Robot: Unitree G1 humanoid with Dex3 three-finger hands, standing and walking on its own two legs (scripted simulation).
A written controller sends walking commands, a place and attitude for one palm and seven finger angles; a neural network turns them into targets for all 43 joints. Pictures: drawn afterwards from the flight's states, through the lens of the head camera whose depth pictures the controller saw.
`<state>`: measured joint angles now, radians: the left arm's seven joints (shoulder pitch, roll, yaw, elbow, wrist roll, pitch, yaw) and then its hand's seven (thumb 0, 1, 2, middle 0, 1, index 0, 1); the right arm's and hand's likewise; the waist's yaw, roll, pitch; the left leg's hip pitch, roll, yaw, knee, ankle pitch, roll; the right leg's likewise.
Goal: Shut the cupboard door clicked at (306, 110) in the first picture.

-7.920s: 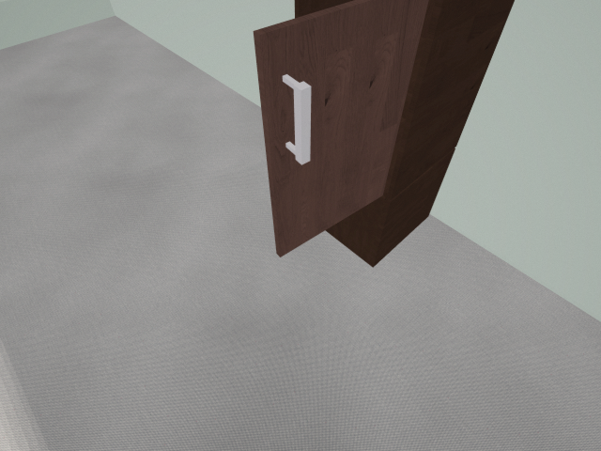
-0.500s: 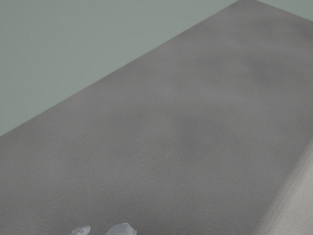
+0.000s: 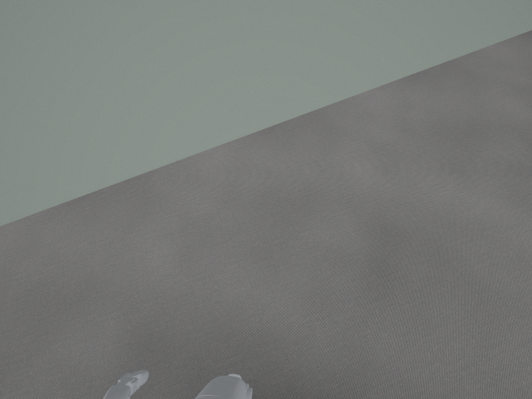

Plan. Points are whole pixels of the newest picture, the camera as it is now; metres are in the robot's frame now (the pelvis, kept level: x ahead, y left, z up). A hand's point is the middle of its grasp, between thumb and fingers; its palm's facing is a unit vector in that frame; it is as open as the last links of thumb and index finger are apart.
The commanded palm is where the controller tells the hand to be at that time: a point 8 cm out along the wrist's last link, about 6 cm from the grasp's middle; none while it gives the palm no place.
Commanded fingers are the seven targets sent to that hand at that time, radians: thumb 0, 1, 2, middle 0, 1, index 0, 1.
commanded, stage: walk to a spot facing it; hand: left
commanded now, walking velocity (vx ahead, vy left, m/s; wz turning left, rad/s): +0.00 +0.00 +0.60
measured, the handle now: out of the picture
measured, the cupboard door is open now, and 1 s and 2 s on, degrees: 83 83 83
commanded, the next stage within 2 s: none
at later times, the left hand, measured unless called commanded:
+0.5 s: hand out of the picture +0.01 +0.24 -0.16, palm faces +0.34 -0.90 -0.27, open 7.4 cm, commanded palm none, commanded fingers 0.00 0.90 0.90 -0.20 -0.30 -0.20 -0.30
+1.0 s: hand out of the picture -0.05 +0.17 -0.17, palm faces +0.62 -0.75 -0.22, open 7.3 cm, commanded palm none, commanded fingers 0.00 0.90 0.90 -0.20 -0.30 -0.20 -0.30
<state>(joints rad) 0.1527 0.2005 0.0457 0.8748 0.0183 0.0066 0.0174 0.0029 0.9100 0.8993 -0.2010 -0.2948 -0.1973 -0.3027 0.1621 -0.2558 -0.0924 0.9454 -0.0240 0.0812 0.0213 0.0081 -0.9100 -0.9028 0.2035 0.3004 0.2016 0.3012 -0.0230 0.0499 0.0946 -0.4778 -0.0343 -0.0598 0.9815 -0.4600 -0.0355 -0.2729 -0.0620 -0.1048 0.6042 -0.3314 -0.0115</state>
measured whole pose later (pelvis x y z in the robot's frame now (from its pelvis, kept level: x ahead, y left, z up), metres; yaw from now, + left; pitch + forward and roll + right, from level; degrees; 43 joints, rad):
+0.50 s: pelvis +0.00 +0.01 +0.00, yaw +18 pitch +1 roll +0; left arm 0.16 0.26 0.08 0.92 0.02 0.06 0.00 0.01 0.91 0.90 -0.20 -0.29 -0.20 -0.30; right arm 0.13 -0.22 -0.05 0.91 -0.03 0.03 0.01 0.01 -0.91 -0.90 0.20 0.30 0.20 0.30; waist 0.00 -0.02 0.09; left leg -0.31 -0.02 0.00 0.52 -0.23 0.03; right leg -0.48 -0.09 -0.03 1.04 -0.44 0.08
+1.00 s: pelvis +0.03 -0.02 +0.00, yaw +39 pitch +1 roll +2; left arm 0.23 0.21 0.05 0.92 0.02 0.00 0.00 0.00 0.92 0.90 -0.21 -0.30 -0.20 -0.30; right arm 0.12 -0.23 -0.07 0.94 -0.02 0.07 0.04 0.01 -0.91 -0.90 0.20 0.30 0.20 0.30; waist 0.00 -0.05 0.11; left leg -0.33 0.01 0.10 0.68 -0.42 -0.04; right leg -0.19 -0.16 -0.26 0.58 -0.37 0.02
